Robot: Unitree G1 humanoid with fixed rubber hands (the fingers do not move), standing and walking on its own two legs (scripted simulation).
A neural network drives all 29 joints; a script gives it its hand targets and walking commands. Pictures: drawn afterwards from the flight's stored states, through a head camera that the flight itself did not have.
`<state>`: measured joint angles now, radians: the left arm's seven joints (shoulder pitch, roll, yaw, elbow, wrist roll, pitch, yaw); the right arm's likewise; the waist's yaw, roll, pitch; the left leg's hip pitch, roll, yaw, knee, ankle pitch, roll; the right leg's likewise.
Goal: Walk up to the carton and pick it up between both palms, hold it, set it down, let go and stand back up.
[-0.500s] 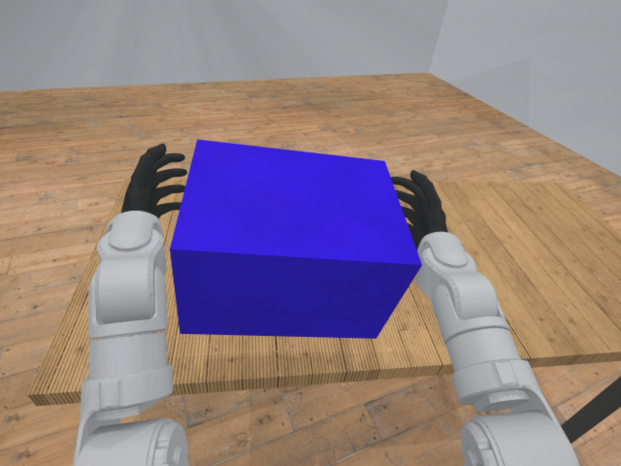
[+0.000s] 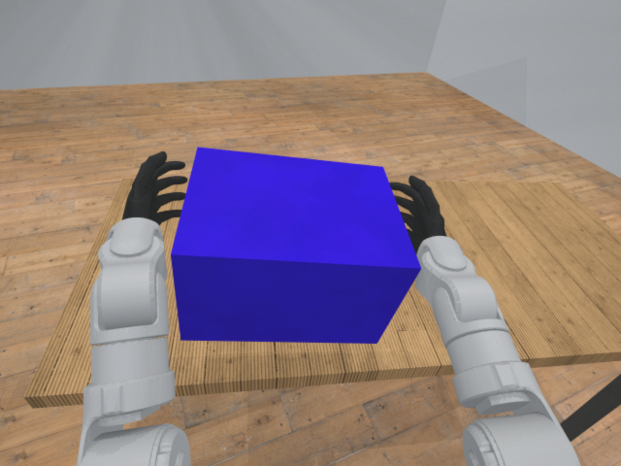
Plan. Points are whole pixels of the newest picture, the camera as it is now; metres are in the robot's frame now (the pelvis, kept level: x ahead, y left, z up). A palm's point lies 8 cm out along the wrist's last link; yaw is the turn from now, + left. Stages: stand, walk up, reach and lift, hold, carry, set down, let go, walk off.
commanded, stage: hold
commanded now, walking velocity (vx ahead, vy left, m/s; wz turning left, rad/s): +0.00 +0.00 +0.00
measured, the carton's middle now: (289, 247) +0.36 +0.01 +0.13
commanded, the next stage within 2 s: set down in 0.58 s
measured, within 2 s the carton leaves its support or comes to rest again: neither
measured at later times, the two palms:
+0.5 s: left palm (141, 220) +0.34 +0.18 +0.19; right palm (424, 236) +0.34 -0.16 +0.17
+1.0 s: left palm (127, 220) +0.35 +0.20 +0.19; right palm (403, 242) +0.35 -0.14 +0.15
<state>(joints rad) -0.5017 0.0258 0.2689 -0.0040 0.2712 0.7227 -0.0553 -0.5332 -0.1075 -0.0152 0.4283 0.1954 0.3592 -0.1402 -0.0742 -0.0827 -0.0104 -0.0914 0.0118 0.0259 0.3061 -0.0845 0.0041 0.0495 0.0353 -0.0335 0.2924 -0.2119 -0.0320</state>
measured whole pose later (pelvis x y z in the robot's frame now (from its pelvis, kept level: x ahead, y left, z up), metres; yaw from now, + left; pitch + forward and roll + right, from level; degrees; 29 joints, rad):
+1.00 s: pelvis +0.01 +0.00 +0.00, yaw +0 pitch -9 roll +0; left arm -0.52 -0.02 0.35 0.13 0.35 0.49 -0.14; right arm -0.48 0.00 -0.13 0.55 -0.01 0.11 -0.10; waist 0.00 -0.08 0.01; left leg -0.04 0.00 0.03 0.26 -0.08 0.01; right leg 0.09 0.02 -0.03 0.28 -0.22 -0.03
